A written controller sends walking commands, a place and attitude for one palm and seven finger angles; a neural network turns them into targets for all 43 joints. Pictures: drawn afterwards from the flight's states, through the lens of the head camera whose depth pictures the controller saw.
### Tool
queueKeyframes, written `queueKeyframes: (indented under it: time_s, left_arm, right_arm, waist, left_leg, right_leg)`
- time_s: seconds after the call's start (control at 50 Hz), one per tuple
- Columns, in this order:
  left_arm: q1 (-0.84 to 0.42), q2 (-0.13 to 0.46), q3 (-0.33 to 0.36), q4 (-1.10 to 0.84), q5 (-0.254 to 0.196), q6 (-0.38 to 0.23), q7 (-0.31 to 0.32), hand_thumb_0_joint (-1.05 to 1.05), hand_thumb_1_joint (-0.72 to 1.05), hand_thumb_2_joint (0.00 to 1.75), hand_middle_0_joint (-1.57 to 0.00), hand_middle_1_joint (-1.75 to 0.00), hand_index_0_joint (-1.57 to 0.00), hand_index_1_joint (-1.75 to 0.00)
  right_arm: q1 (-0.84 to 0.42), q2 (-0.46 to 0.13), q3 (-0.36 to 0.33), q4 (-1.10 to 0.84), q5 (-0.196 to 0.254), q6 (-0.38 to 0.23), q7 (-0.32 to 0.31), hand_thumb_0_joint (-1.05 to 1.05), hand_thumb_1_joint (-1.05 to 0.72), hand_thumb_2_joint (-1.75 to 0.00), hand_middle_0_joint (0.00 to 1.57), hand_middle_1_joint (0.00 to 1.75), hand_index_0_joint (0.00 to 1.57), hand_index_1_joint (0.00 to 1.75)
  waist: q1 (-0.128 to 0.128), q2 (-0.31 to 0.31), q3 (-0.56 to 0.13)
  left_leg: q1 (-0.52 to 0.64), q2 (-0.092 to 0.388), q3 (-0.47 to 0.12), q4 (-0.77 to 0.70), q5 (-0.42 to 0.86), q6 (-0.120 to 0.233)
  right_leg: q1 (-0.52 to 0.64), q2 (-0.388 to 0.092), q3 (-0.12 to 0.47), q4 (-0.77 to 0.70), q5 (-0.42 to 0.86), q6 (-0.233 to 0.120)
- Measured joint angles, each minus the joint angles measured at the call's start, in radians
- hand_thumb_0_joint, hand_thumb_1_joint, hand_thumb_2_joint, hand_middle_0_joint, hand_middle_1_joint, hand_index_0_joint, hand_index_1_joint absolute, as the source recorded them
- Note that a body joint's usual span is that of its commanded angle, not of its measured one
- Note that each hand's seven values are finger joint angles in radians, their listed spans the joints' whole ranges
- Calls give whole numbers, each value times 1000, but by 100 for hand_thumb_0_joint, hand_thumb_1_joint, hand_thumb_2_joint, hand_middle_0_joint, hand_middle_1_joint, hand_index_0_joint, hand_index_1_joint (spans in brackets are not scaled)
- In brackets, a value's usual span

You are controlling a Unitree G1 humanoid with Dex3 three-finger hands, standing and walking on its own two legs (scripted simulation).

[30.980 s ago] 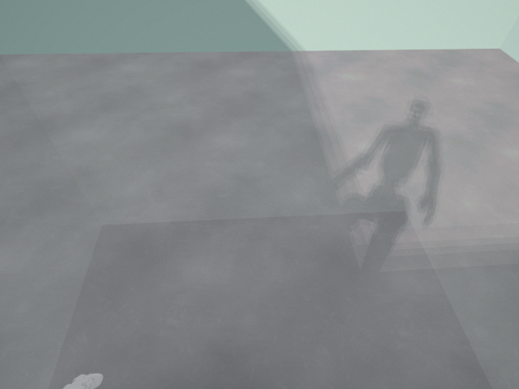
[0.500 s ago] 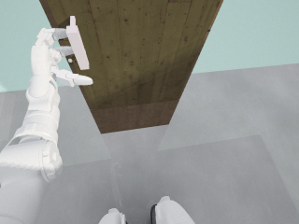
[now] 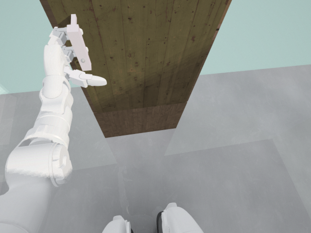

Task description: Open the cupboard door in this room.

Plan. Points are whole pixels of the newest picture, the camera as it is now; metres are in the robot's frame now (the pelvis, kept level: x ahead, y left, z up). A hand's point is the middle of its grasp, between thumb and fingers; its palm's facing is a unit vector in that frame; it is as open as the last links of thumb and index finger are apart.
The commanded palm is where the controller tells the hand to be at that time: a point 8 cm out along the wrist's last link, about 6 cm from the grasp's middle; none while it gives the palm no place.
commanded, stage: slide the fingers in behind the handle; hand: left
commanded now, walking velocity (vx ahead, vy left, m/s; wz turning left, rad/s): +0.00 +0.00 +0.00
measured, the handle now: (80, 43) +0.58 +0.13 +0.09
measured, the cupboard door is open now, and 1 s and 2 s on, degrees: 0 1 15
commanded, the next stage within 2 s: close the thumb around the handle in 0.66 s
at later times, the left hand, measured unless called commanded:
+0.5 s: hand (91, 60) +0.53 +0.11 +0.08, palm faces +0.07 -1.00 -0.03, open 14.1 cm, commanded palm +0.50 +0.15 +0.08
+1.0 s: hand (91, 60) +0.52 +0.11 +0.09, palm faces +0.06 -1.00 -0.02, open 12.5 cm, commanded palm +0.49 +0.15 +0.08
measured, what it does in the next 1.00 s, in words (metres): stands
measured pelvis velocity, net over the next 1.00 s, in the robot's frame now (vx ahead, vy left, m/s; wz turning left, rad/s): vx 0.00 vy -0.01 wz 0.00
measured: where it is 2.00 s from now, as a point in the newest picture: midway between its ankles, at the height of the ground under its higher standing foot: outside the picture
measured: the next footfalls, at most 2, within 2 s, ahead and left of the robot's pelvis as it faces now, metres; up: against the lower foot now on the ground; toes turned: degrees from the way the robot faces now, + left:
none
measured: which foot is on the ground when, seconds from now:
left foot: down 0.00-1.00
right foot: down 0.00-1.00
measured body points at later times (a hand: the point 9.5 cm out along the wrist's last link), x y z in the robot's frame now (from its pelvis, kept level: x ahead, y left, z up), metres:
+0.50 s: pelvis +0.00 +0.00 +0.00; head +0.13 +0.00 +0.43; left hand +0.52 +0.16 +0.09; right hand -0.02 -0.26 -0.12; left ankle -0.03 +0.09 -0.68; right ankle +0.02 -0.10 -0.68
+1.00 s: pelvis +0.00 -0.01 +0.00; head +0.13 +0.00 +0.43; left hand +0.52 +0.16 +0.09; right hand -0.01 -0.27 -0.12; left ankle -0.03 +0.09 -0.68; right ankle +0.02 -0.10 -0.68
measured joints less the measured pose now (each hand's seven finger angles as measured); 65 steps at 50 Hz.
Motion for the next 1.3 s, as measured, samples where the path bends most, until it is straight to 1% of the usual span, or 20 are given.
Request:
queueKeyframes:
  time_s: [0.08,0.26,0.34,0.42,0.54,0.8,0.86,0.94,1.02,1.14,1.3]
  left_arm:
    - [-3,-15,-16,-5,4,-3,20,-2,-50,30,-30,-120,-30,-120]
    - [-15,-40,-17,3,16,-5,61,-2,-50,30,-30,-120,-30,-120]
    - [-1,-50,-27,-17,14,-6,81,-2,-50,30,-30,-120,-29,-120]
    - [17,-59,-34,-29,10,-15,82,-2,-50,30,-30,-120,-28,-120]
    - [14,-65,-45,-18,5,-12,85,-2,-50,30,-30,-120,-26,-120]
    - [3,-54,-38,-6,7,-21,68,-2,-50,30,-30,-120,-27,-120]
    - [4,-51,-33,-8,8,-19,63,-2,-47,31,-30,-120,-28,-120]
    - [11,-48,-29,-17,5,-15,56,-2,-37,36,-31,-121,-30,-121]
    - [20,-50,-31,-20,-1,-15,56,-1,-20,43,-32,-123,-31,-123]
    - [18,-54,-38,-20,-3,-12,65,-1,10,55,-35,-126,-32,-126]
    - [39,-75,-49,-37,-6,-21,78,0,53,74,-37,-131,-33,-131]
  right_arm:
    - [2,2,-4,3,-4,-4,3,0,-91,-90,20,30,20,30]
    - [0,7,-4,3,-8,-7,9,0,-91,-90,20,30,20,30]
    - [4,10,-10,5,-12,-10,14,0,-91,-90,20,30,20,30]
    - [4,12,-12,13,-10,-7,18,0,-91,-90,20,30,20,30]
    - [-2,10,-13,18,-8,-8,15,0,-91,-90,20,30,20,30]
    - [-18,1,-14,14,-6,-17,7,0,-91,-90,20,30,20,30]
    - [-18,0,-14,12,-5,-16,6,0,-91,-90,20,30,20,30]
    - [-16,1,-13,9,-4,-15,5,0,-91,-90,20,30,20,30]
    - [-11,1,-14,9,-2,-14,6,0,-91,-90,20,30,20,30]
    - [-8,4,-14,14,-4,-15,8,0,-91,-90,20,30,20,30]
    - [-5,6,-19,25,-6,-17,13,0,-91,-90,20,30,20,30]
  waist:
    - [-2,2,-2]
    - [-6,4,-6]
    - [-1,7,-9]
    - [7,8,-10]
    - [12,9,-7]
    - [9,2,-4]
    - [8,2,-5]
    - [7,2,-6]
    - [10,4,-8]
    - [11,7,-8]
    - [21,11,-11]
  left_leg:
    - [-3,-2,-1,1,0,0]
    - [-6,-3,3,2,-1,0]
    - [-6,-3,4,1,-1,-2]
    - [4,-2,5,-3,-2,-3]
    - [12,-4,-1,-7,1,-5]
    - [7,-4,-4,-5,3,-8]
    - [6,-3,-4,-6,4,-9]
    - [9,-2,-2,-9,5,-9]
    - [14,-1,0,-11,5,-8]
    - [14,-4,-1,-11,6,-7]
    - [19,-6,-1,-10,5,-6]
  right_leg:
    - [-3,-2,-1,2,-1,0]
    - [-10,-2,4,9,-4,0]
    - [-12,-3,5,12,-6,-1]
    - [-3,-2,6,9,-7,-2]
    - [7,-3,1,5,-7,-4]
    - [1,-3,-3,9,-7,-8]
    - [0,-2,-3,8,-5,-9]
    - [3,-1,0,5,-3,-9]
    - [8,0,2,2,-2,-8]
    - [8,-2,2,4,-2,-7]
    - [13,-4,2,5,-4,-5]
